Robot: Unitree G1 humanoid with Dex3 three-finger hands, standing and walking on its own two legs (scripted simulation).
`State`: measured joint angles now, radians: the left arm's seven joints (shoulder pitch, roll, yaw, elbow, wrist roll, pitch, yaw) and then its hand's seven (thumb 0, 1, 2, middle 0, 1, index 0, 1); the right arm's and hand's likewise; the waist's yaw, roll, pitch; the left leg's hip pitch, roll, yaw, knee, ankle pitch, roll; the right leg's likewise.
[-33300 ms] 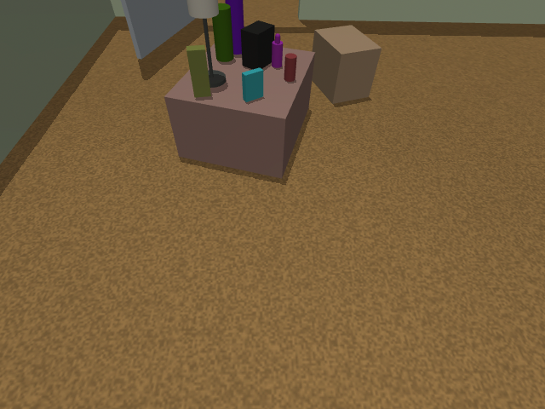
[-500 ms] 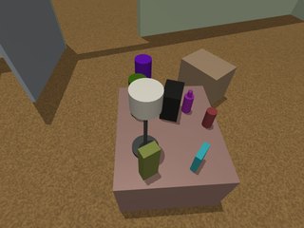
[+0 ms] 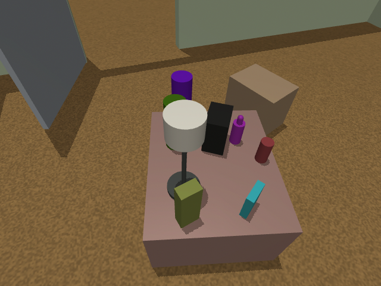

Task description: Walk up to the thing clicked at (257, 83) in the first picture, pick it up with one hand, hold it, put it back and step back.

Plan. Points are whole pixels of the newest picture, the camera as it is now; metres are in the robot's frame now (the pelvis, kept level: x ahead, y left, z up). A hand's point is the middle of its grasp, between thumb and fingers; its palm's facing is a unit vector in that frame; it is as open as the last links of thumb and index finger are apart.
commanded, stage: stand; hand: right
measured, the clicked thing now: (251, 199) +0.48 -0.25 -0.34
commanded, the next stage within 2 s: step back in 0.68 s
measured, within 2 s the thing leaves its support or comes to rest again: neither
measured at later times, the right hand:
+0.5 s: hand out of the picture +0.07 -0.25 -0.16, palm faces -0.03 +0.94 -0.34, open 7.4 cm
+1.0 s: hand out of the picture +0.07 -0.30 -0.18, palm faces -0.02 +0.93 -0.36, open 7.4 cm
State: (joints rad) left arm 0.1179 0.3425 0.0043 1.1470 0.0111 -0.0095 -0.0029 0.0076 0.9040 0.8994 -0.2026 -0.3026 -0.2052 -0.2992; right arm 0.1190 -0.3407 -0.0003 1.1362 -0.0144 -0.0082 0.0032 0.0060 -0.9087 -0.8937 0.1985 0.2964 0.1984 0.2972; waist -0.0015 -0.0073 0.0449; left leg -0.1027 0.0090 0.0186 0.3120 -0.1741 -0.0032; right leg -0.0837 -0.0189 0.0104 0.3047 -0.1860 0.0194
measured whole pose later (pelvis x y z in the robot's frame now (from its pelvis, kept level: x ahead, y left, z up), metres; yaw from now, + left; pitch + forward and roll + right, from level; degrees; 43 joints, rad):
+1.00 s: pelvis -0.05 -0.03 -0.03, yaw +0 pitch -2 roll +1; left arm 0.11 0.38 0.06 0.98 0.02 0.03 0.00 0.01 0.91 0.90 -0.20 -0.30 -0.20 -0.30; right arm 0.04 -0.40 -0.06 0.96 0.00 0.08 0.01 0.01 -0.91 -0.89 0.20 0.30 0.20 0.30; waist 0.01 0.03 0.19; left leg -0.37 0.00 -0.06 0.76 -0.37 0.02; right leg -0.31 0.01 -0.01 0.66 -0.31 -0.03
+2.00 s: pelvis -0.30 +0.00 -0.02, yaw -2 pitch -1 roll +2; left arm 0.18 0.35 0.07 0.82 0.04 0.04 0.01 0.01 0.90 0.90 -0.21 -0.30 -0.21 -0.30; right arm 0.16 -0.40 -0.04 0.87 0.01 0.07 -0.01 0.01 -0.91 -0.89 0.20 0.30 0.20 0.30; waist 0.02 0.02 0.13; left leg -0.42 -0.10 -0.13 1.10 -0.49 -0.01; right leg -0.32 -0.01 0.05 0.59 -0.26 -0.01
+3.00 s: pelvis -0.62 -0.01 -0.02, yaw +0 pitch -2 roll +0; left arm 0.15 0.39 0.07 0.85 0.02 0.07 0.00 0.01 0.90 0.90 -0.20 -0.30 -0.20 -0.30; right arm 0.20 -0.34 -0.02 0.90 -0.05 0.03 -0.01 0.01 -0.91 -0.89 0.20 0.30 0.20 0.30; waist 0.02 -0.04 0.13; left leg -0.27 0.00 -0.02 0.58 -0.28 0.01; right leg -0.46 0.07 0.11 1.09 -0.48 -0.02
